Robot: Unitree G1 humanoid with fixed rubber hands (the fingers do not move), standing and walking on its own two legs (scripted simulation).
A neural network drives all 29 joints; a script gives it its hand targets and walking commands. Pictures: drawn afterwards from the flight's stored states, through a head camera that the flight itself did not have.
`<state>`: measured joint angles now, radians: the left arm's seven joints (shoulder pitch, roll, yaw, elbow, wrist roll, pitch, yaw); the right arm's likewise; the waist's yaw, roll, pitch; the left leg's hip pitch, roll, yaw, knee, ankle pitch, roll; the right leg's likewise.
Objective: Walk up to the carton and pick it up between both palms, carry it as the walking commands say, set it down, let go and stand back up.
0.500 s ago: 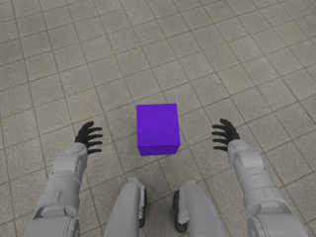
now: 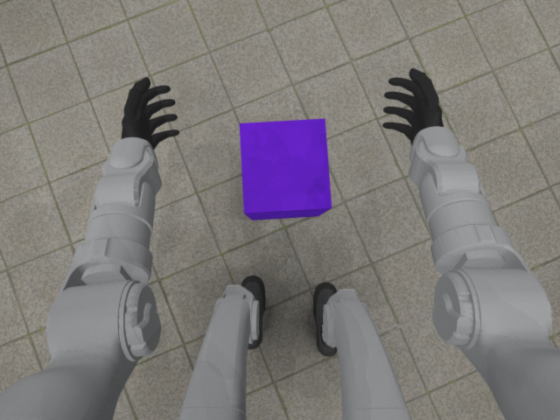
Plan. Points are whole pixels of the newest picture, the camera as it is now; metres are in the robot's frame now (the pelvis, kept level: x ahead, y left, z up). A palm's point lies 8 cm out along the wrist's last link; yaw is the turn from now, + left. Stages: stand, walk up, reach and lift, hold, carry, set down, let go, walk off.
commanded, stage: reach and lift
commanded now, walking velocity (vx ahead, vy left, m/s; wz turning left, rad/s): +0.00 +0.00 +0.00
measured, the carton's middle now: (284, 175) +0.50 +0.01 -0.54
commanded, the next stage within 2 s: none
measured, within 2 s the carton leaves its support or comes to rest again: neither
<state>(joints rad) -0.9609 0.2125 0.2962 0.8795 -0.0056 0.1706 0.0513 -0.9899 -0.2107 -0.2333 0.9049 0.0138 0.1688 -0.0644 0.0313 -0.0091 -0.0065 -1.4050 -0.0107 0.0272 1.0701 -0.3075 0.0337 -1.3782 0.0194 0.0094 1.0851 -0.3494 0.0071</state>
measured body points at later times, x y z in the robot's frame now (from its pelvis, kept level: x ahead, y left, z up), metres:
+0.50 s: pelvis +0.01 -0.01 -0.04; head +0.32 +0.00 +0.28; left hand +0.51 +0.22 -0.17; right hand +0.53 -0.16 -0.17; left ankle +0.08 +0.10 -0.63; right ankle +0.06 -0.12 -0.63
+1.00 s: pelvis -0.03 +0.00 -0.20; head +0.32 +0.01 +0.10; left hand +0.51 +0.21 -0.34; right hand +0.52 -0.16 -0.34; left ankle +0.08 +0.10 -0.63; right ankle +0.06 -0.12 -0.63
